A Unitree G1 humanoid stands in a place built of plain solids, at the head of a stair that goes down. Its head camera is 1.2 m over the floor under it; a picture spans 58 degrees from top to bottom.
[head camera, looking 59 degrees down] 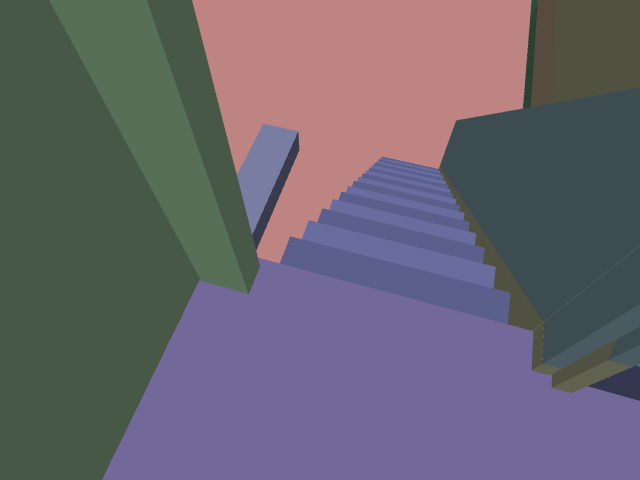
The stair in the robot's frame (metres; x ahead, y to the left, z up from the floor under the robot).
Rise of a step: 0.21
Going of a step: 0.22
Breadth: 0.83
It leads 17 degrees to the right of straight ahead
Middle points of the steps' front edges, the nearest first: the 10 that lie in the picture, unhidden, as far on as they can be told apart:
0.54 -0.22 0.00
0.75 -0.28 -0.20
0.96 -0.34 -0.41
1.17 -0.41 -0.62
1.38 -0.47 -0.83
1.59 -0.53 -1.03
1.80 -0.59 -1.24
2.01 -0.66 -1.45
2.22 -0.72 -1.65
2.43 -0.78 -1.86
